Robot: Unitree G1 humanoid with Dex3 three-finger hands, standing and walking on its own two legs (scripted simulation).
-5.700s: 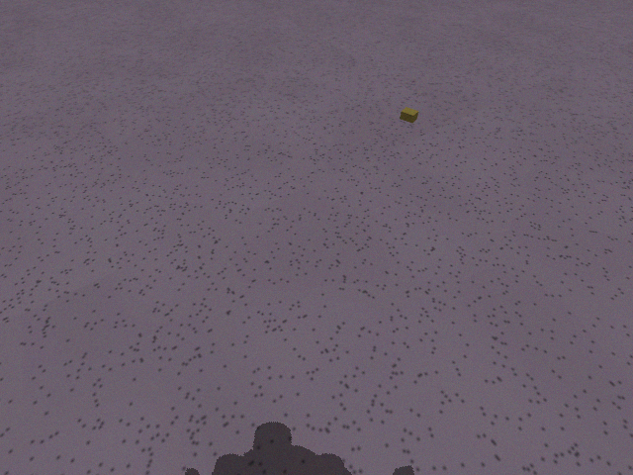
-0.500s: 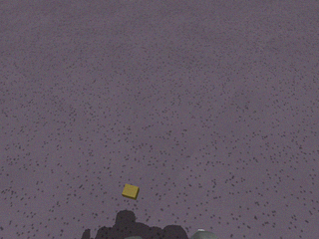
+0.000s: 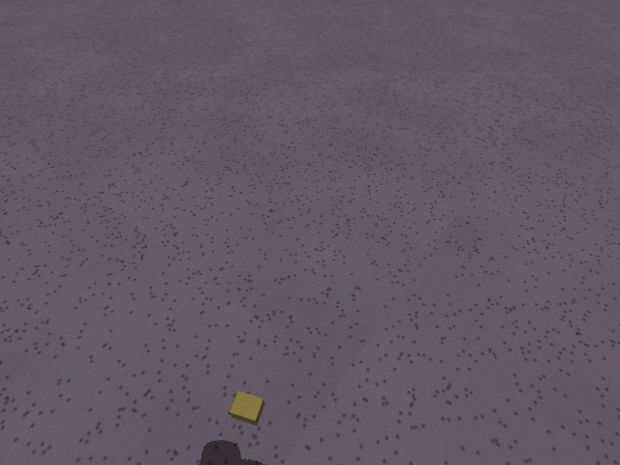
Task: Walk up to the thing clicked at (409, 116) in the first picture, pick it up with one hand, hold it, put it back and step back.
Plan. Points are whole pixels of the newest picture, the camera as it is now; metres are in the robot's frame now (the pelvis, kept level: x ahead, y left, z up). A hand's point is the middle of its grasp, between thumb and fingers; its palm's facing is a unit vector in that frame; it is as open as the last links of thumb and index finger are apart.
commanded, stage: walk up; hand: left
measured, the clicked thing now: (247, 408) +0.43 +0.21 -0.75
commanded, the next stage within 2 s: stand in 1.00 s
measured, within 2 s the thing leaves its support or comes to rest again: neither
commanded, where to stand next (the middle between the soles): +0.06 -0.01 m, yaw -1 degrees
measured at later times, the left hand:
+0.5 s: hand out of the picture +0.10 +0.24 -0.15, palm faces -0.01 -0.94 -0.33, open 7.4 cm
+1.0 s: hand out of the picture +0.10 +0.24 -0.15, palm faces -0.02 -0.95 -0.32, open 7.4 cm
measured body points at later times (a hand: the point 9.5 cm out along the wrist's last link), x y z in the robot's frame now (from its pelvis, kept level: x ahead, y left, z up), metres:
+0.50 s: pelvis +0.01 -0.01 +0.01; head +0.02 -0.01 +0.46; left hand +0.10 +0.29 -0.12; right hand +0.10 -0.31 -0.12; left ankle +0.00 +0.13 -0.74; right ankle +0.03 -0.13 -0.74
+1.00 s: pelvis +0.02 +0.00 +0.01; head +0.02 +0.00 +0.46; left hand +0.10 +0.29 -0.12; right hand +0.08 -0.31 -0.12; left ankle +0.00 +0.13 -0.74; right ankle +0.03 -0.13 -0.74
